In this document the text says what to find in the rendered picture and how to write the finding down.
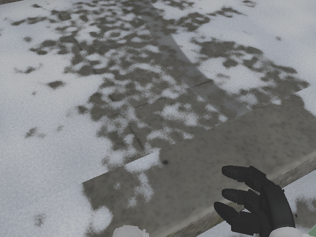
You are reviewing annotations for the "robot right hand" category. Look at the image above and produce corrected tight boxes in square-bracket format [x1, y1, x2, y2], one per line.
[213, 165, 297, 237]

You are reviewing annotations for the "robot right forearm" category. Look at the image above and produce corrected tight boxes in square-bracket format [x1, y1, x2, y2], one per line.
[269, 226, 302, 237]

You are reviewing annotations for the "left robot thigh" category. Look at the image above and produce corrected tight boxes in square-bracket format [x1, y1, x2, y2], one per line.
[113, 225, 149, 237]

